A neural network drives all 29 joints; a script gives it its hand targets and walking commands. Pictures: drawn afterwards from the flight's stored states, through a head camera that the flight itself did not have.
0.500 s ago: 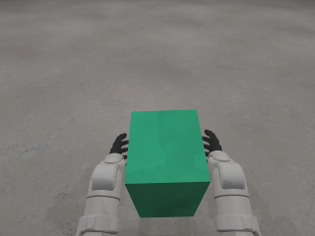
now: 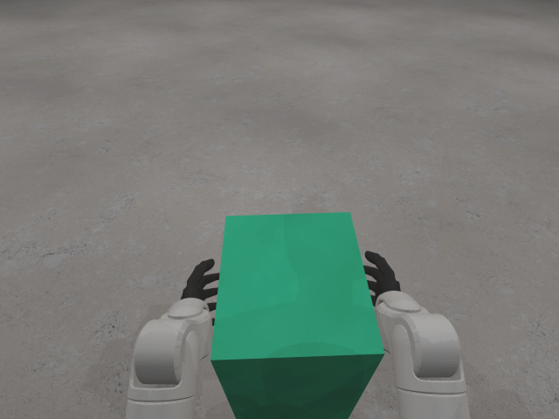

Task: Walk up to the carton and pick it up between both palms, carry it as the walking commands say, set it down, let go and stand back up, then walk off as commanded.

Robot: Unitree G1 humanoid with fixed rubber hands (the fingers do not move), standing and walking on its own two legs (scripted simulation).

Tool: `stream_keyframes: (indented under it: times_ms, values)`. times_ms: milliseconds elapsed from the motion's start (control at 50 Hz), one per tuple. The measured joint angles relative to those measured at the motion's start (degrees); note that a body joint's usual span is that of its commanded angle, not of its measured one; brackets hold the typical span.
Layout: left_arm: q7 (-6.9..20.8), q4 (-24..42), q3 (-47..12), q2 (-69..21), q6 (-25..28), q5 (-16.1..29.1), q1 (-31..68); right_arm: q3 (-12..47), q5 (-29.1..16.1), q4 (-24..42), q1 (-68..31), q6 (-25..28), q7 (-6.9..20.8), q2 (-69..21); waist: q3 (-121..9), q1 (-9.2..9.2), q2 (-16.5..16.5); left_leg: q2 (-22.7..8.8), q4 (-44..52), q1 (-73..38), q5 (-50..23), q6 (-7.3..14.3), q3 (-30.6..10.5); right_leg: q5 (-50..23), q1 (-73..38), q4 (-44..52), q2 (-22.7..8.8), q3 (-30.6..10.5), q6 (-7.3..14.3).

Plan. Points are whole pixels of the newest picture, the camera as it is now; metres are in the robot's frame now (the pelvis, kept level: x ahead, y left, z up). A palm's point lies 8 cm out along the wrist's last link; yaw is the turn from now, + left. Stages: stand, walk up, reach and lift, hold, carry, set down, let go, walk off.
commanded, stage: carry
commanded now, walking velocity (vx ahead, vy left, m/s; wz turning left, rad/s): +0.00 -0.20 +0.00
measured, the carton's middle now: (290, 328) +0.25 +0.01 +0.03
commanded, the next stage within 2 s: none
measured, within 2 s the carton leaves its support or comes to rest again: neither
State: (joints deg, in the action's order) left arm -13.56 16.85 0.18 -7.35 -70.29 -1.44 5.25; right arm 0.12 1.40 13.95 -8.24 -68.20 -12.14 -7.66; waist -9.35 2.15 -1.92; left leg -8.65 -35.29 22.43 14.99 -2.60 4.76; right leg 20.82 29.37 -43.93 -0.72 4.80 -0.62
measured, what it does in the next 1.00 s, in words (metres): steps to the right: right foot, then left foot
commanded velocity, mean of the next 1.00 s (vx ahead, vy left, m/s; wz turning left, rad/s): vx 0.00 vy -0.20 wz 0.00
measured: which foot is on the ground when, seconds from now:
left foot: down 0.00-0.08, up 0.10-0.28, down 0.30-0.60, up 0.62-0.82, down 0.84-1.00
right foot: up 0.00-0.04, down 0.06-0.32, up 0.34-0.56, down 0.58-0.86, up 0.88-1.00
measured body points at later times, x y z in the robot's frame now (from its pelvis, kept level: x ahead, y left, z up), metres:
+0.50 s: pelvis -0.08 -0.10 +0.00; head -0.12 -0.09 +0.45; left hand +0.17 +0.03 +0.07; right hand +0.18 -0.23 +0.08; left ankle -0.03 +0.04 -0.73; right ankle -0.04 -0.25 -0.69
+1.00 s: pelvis -0.15 -0.22 +0.00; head -0.16 -0.21 +0.45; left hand +0.11 -0.09 +0.06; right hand +0.13 -0.35 +0.07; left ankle -0.12 -0.09 -0.73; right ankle -0.10 -0.34 -0.70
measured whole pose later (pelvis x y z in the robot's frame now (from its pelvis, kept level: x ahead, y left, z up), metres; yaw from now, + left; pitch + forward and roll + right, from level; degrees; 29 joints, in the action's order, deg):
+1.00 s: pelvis -0.15 -0.22 +0.00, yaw -1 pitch +3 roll -2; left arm -13.2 18.4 -0.5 -7.4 -69.8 -2.1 5.0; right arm -0.2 0.9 15.5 -8.6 -68.2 -12.3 -7.7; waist -5.5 0.6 0.1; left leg -8.0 -37.1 22.8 16.6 -1.1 7.5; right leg 23.2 30.7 -48.7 -0.7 5.1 0.1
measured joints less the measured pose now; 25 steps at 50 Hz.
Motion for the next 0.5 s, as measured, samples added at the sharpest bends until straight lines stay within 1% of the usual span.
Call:
stream_keyframes:
  times_ms: [60,80,100,140,180,200,240,280,300,320,340,360,380,400,440,500]
  values:
    - [-0.13,0.02,0.02,-0.08,-0.40,0.50,1.19,-0.18,0.57,1.65,0.13,-0.72,0.00,0.02,0.07,0.78,-0.73,-1.60,-2.51,1.86,0.36,-1.56,-0.79,-1.59,-4.93,7.84,-1.04,0.00,0.10]
    - [-0.14,-0.47,-0.06,-0.13,-0.27,0.56,1.62,-0.43,0.69,1.77,0.19,-0.69,0.03,0.05,0.03,1.04,-0.85,-2.15,-3.61,2.59,0.69,-1.86,-0.96,-7.00,-5.39,10.16,-0.71,0.15,0.08]
    - [-0.13,-1.35,-0.53,-0.21,-0.05,0.52,2.05,-1.04,0.69,1.91,0.48,-0.64,0.06,0.12,0.18,0.88,-1.25,-2.55,-5.08,3.46,2.13,-1.56,-1.69,-10.41,-4.96,9.98,-0.24,0.67,0.43]
    - [-0.18,-3.32,-1.78,-0.27,-0.08,0.34,2.78,-2.45,0.38,2.19,1.46,-0.91,0.13,0.19,0.43,-0.14,-0.48,-1.18,-10.10,5.76,10.13,-0.96,-2.06,-9.96,-3.85,8.45,-0.67,1.43,1.65]
    - [-0.14,-4.24,-2.48,-0.25,-0.32,0.15,2.71,-2.94,0.20,2.19,2.15,-1.29,0.13,0.22,0.59,-1.34,0.80,0.76,-15.24,7.48,13.34,-0.28,-1.03,-9.53,-3.23,8.79,-1.17,1.66,2.66]
    - [-0.09,-4.20,-2.59,-0.25,-0.44,0.07,2.57,-2.94,0.13,2.26,2.20,-1.48,0.09,0.23,0.83,-1.90,1.26,1.54,-16.58,7.67,13.40,0.02,-0.25,-9.90,-2.96,9.18,-1.16,1.67,3.01]
    - [0.01,-3.21,-2.64,-0.23,-0.50,-0.17,2.26,-2.90,-0.16,2.62,1.83,-1.57,-0.02,0.22,1.39,-3.03,1.79,2.95,-15.71,6.70,11.78,0.59,1.30,-10.98,-2.14,9.55,-0.78,1.78,3.49]
    - [0.05,-2.11,-2.68,-0.23,-0.19,-0.32,2.18,-2.91,-0.45,3.31,1.45,-1.29,-0.13,0.19,1.51,-3.93,1.90,3.99,-10.31,4.06,8.41,1.38,2.66,-11.76,-1.08,9.46,0.05,2.47,3.86]
    - [0.07,-1.57,-2.57,-0.21,0.00,-0.41,2.15,-2.86,-0.60,3.48,1.11,-1.10,-0.20,0.15,1.37,-4.31,1.85,4.26,-6.25,2.29,5.63,2.12,3.16,-11.99,-0.43,9.18,0.61,2.96,4.02]
    - [0.11,-1.11,-1.96,-0.16,0.24,-0.45,2.12,-2.44,-0.77,3.03,0.69,-0.58,-0.31,0.07,1.52,-4.65,2.97,4.54,-5.08,2.23,2.97,3.37,3.34,-11.57,0.28,8.31,0.45,2.92,3.93]
    - [0.20,-0.71,-1.27,-0.13,0.42,-0.49,1.65,-1.79,-0.79,2.17,0.26,-0.18,-0.42,0.02,1.57,-4.63,3.88,4.43,-5.12,2.30,2.27,3.95,3.65,-8.68,1.06,6.58,0.50,2.54,3.06]
    - [0.33,-0.54,-0.96,-0.09,0.56,-0.65,0.79,-1.23,-0.74,1.11,0.05,0.05,-0.44,0.02,1.23,-4.41,3.67,3.53,-5.31,2.53,2.32,4.01,3.60,-4.22,2.20,3.41,1.18,2.19,1.99]
    - [0.37,-0.55,-1.05,-0.06,0.46,-0.88,0.08,-1.03,-0.73,0.30,0.08,0.05,-0.35,0.04,1.01,-4.07,3.07,2.52,-5.16,2.51,2.38,3.78,3.35,-1.36,3.20,-0.48,1.68,1.63,1.43]
    - [0.37,-0.73,-1.40,-0.03,0.19,-1.12,-0.38,-1.08,-0.71,-0.13,0.35,-0.13,-0.16,0.06,0.89,-3.60,2.40,1.61,-4.61,2.32,2.17,3.36,2.95,-0.33,3.77,-3.81,1.79,1.10,1.18]
    - [0.21,-1.07,-1.79,0.01,-0.43,-1.20,-0.63,-1.16,-0.66,-0.38,1.07,-0.38,0.16,0.10,0.84,-2.41,1.65,0.34,-2.55,1.62,0.81,2.23,2.42,-0.40,3.84,-7.83,0.93,-0.12,1.13]
    - [0.02,-0.43,-1.39,-0.01,-0.65,-0.66,0.21,-0.81,-0.16,0.92,1.16,-0.46,0.28,0.10,1.60,-0.89,0.77,-1.18,-0.50,1.61,-1.50,0.81,1.70,0.06,1.12,-5.43,-0.90,-1.04,0.57]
